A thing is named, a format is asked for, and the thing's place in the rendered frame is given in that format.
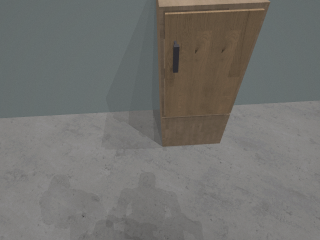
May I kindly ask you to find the handle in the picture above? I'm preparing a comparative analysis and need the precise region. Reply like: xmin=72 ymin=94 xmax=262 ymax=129
xmin=172 ymin=40 xmax=180 ymax=73

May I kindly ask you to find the cupboard door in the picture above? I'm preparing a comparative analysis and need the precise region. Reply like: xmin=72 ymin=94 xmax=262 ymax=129
xmin=165 ymin=8 xmax=265 ymax=117

